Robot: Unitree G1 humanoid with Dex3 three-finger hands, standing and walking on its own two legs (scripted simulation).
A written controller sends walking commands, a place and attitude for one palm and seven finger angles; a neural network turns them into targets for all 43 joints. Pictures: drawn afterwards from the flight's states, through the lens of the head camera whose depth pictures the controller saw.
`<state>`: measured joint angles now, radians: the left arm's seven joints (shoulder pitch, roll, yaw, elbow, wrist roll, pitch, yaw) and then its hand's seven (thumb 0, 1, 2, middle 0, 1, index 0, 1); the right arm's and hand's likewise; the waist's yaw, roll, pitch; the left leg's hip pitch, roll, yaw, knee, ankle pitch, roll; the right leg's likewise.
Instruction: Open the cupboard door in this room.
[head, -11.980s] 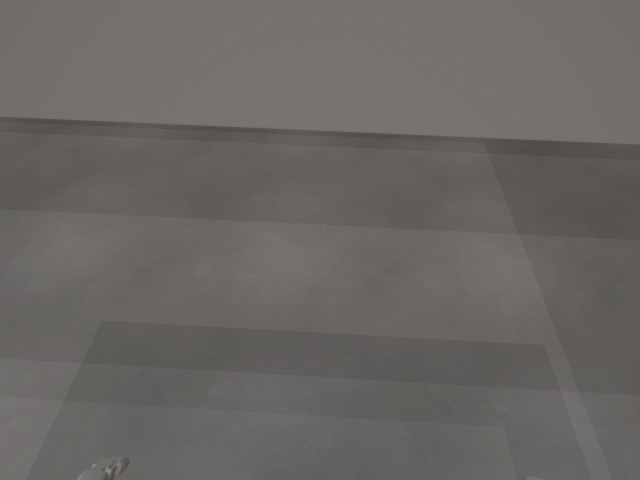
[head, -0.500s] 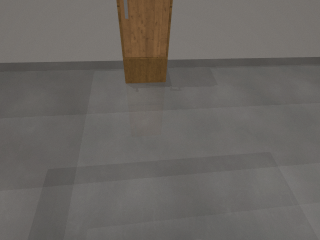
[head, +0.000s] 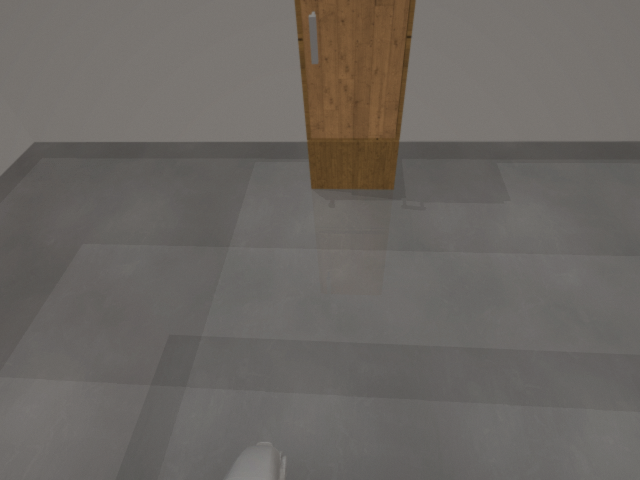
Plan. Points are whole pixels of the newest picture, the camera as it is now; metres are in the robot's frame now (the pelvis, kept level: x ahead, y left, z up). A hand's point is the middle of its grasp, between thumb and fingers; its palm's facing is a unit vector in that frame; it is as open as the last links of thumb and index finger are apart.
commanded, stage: turn or walk to find it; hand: left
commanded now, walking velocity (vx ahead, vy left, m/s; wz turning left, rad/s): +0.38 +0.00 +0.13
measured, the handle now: (314, 37) +1.48 +0.12 -0.05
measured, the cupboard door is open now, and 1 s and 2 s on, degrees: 0 0 0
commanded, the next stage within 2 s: stand and wait in 0.32 s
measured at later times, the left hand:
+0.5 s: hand (186, 422) +0.24 +0.25 -0.18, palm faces +0.10 -0.98 -0.19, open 7.4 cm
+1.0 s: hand (216, 371) +0.33 +0.22 -0.18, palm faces +0.08 -0.97 -0.21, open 7.2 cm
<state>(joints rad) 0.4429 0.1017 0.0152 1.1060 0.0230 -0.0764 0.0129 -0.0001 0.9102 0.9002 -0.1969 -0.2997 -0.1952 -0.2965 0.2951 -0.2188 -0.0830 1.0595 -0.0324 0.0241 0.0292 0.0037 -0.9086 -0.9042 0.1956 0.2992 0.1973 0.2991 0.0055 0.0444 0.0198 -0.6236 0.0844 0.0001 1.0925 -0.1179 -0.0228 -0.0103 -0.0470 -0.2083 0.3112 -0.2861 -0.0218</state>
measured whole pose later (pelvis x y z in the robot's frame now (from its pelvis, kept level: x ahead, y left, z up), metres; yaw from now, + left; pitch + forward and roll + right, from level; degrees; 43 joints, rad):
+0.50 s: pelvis +0.20 +0.07 -0.01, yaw +1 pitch -2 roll +1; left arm 0.23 0.17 0.05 1.04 0.02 -0.02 0.02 0.00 0.91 0.90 -0.19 -0.30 -0.19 -0.30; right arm 0.19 -0.17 -0.06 1.03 -0.01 -0.08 -0.02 -0.04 -0.95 -0.90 0.20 0.30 0.20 0.30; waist 0.03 -0.03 0.04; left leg -0.17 -0.02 0.19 0.44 -0.24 0.08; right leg -0.57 -0.15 -0.06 1.07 -0.26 0.05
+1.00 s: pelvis +0.28 +0.04 -0.01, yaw +2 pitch -2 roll +0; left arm 0.18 0.16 0.03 1.11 0.00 0.01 0.03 -0.02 0.94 0.90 -0.20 -0.30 -0.20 -0.30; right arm 0.33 -0.11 -0.01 1.16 -0.02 0.00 -0.02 0.00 -0.91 -0.90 0.20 0.30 0.20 0.30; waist 0.00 0.01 0.03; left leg -0.15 0.05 0.08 0.49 -0.30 -0.02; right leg -0.26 -0.05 -0.13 0.48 -0.18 -0.01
